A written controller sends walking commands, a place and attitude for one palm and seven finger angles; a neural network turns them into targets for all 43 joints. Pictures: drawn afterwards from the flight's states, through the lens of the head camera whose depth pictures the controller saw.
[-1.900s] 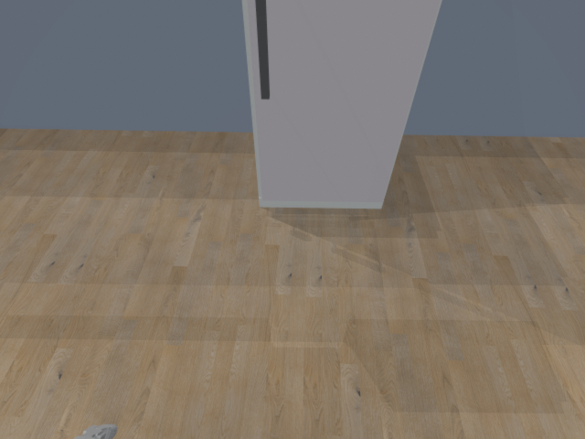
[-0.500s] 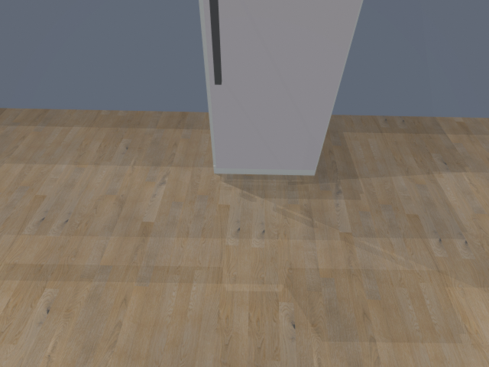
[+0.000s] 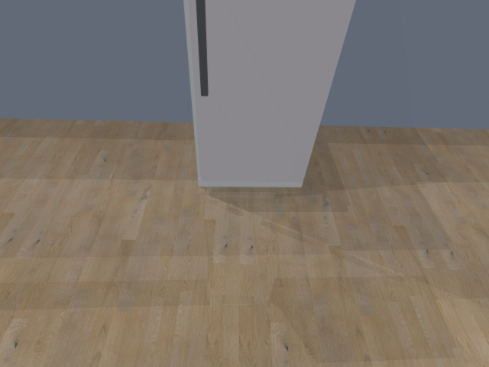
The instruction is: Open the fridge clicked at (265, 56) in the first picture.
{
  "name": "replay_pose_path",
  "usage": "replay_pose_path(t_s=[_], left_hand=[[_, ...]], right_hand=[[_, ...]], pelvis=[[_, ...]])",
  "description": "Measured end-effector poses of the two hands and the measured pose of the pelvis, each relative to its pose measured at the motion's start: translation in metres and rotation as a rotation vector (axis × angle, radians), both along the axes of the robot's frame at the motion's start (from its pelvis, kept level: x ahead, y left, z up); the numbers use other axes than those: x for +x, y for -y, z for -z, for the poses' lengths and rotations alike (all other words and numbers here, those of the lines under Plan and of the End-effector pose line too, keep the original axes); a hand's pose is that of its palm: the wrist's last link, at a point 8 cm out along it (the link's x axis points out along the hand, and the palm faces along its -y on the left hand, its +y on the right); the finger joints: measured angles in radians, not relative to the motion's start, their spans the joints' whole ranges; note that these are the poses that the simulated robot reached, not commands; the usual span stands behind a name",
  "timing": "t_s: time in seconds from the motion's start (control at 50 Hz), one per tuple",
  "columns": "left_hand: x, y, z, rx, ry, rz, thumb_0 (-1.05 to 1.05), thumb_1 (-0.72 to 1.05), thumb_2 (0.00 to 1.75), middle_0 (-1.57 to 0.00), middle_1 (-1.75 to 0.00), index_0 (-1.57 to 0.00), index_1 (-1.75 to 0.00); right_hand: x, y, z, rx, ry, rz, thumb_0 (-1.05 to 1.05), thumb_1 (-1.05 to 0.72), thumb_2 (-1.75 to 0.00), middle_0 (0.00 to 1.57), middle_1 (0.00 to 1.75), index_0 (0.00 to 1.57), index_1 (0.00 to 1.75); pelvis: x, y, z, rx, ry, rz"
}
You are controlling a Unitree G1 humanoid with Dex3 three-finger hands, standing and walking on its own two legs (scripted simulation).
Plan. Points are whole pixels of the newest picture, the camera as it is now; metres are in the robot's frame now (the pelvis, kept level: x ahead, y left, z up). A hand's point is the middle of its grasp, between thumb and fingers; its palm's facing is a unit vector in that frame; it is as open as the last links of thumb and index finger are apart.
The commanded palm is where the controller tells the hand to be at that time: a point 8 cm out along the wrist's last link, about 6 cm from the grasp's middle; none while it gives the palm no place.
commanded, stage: walk to a spot facing it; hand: left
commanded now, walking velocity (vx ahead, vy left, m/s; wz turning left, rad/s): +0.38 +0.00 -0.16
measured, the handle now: (202, 31) +1.09 +0.22 +0.10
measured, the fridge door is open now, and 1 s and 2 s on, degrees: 0 0 0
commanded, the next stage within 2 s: turn to face it in 0.48 s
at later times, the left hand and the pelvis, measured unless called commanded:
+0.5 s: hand (184, 311) +0.27 +0.14 -0.17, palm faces -0.02 -0.98 -0.20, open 7.3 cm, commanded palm none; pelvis +0.18 -0.04 +0.00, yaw -1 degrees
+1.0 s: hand (177, 272) +0.35 +0.17 -0.16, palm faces +0.08 -0.98 -0.16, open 7.3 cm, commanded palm none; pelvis +0.34 -0.01 +0.02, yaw +3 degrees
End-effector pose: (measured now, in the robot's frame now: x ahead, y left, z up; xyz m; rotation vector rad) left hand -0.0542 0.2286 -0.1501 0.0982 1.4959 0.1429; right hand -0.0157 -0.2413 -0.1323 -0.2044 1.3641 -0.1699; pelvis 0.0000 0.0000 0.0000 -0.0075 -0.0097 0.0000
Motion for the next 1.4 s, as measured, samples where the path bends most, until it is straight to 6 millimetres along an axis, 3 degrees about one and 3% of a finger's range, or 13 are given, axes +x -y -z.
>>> replay_pose_path(t_s=[0.1,0.22,0.3,0.36,0.46,0.56,0.64,0.7,0.78,0.88,1.14,1.22,1.4], left_hand=[[0.054,0.004,-0.005,-0.021,0.004,0.048,0.01,0.90,0.89,-0.20,-0.30,-0.20,-0.30],[0.181,0.009,-0.011,0.008,0.168,0.124,0.01,0.93,0.89,-0.20,-0.30,-0.20,-0.30],[0.267,0.021,-0.010,0.043,0.308,0.174,0.01,0.93,0.89,-0.20,-0.30,-0.20,-0.30],[0.304,0.029,-0.008,0.067,0.391,0.161,0.00,0.92,0.89,-0.20,-0.30,-0.20,-0.30],[0.314,0.041,-0.013,0.050,0.340,0.137,0.00,0.91,0.89,-0.20,-0.30,-0.20,-0.30],[0.313,0.035,-0.012,0.037,0.273,0.084,0.00,0.94,0.89,-0.20,-0.30,-0.21,-0.30],[0.313,0.023,-0.002,0.012,0.231,0.024,0.00,0.93,0.89,-0.20,-0.30,-0.21,-0.30],[0.314,0.012,0.012,-0.004,0.185,-0.024,0.00,0.92,0.89,-0.20,-0.30,-0.20,-0.30],[0.321,0.004,0.008,-0.004,0.122,-0.030,0.00,0.91,0.89,-0.20,-0.30,-0.20,-0.30],[0.348,0.003,-0.009,-0.003,0.119,-0.032,0.00,0.91,0.89,-0.20,-0.30,-0.20,-0.30],[0.453,0.025,-0.021,0.082,0.214,-0.014,0.01,0.92,0.89,-0.20,-0.30,-0.20,-0.30],[0.459,0.037,-0.025,0.077,0.221,-0.071,0.00,0.91,0.89,-0.20,-0.30,-0.20,-0.30],[0.447,0.058,-0.020,-0.025,0.046,-0.147,0.00,0.90,0.89,-0.20,-0.30,-0.20,-0.30]], right_hand=[[-0.040,-0.028,-0.008,0.033,-0.124,0.106,0.00,-0.91,-0.90,0.20,0.30,0.20,0.30],[-0.072,-0.046,-0.020,0.089,-0.346,0.202,0.01,-0.91,-0.90,0.20,0.30,0.20,0.30],[-0.061,-0.037,-0.012,0.114,-0.435,0.244,0.01,-0.91,-0.90,0.20,0.30,0.20,0.30],[-0.024,-0.018,0.002,0.110,-0.414,0.241,0.01,-0.91,-0.90,0.20,0.30,0.20,0.30],[0.102,0.018,0.010,0.057,-0.154,0.171,0.01,-0.91,-0.90,0.20,0.30,0.20,0.30],[0.231,0.027,-0.004,0.030,0.103,0.088,0.01,-0.92,-0.90,0.19,0.29,0.19,0.30],[0.308,0.020,-0.015,0.004,0.209,0.008,0.01,-0.93,-0.90,0.19,0.29,0.19,0.30],[0.349,0.008,-0.013,-0.016,0.245,-0.043,0.00,-0.93,-0.90,0.19,0.29,0.19,0.30],[0.368,-0.010,-0.014,-0.008,0.223,-0.052,0.00,-0.93,-0.90,0.19,0.29,0.19,0.30],[0.365,-0.013,-0.017,0.002,0.132,-0.030,0.00,-0.95,-0.90,0.20,0.30,0.20,0.30],[0.353,-0.005,0.020,0.129,-0.130,0.048,0.01,-0.91,-0.90,0.20,0.30,0.20,0.30],[0.394,0.006,0.016,0.127,-0.128,0.004,0.01,-0.91,-0.90,0.20,0.30,0.20,0.30],[0.543,0.008,-0.010,0.056,0.089,-0.088,0.01,-0.93,-0.90,0.19,0.29,0.19,0.30]], pelvis=[[0.030,0.000,-0.007,-0.004,0.005,0.015],[0.072,0.012,-0.006,-0.006,0.001,0.039],[0.111,0.029,0.009,-0.005,0.014,0.050],[0.134,0.041,0.017,-0.002,0.029,0.037],[0.168,0.043,0.003,-0.019,0.031,0.020],[0.205,0.037,-0.006,-0.029,0.021,0.003],[0.238,0.024,-0.004,-0.042,0.026,-0.016],[0.263,0.011,0.006,-0.049,0.029,-0.030],[0.284,0.003,0.000,-0.025,0.023,-0.028],[0.310,-0.002,-0.013,-0.008,0.006,-0.039],[0.387,0.030,-0.001,0.023,0.016,-0.068],[0.411,0.034,-0.007,0.007,0.018,-0.084],[0.467,0.018,-0.016,-0.003,-0.004,-0.109]])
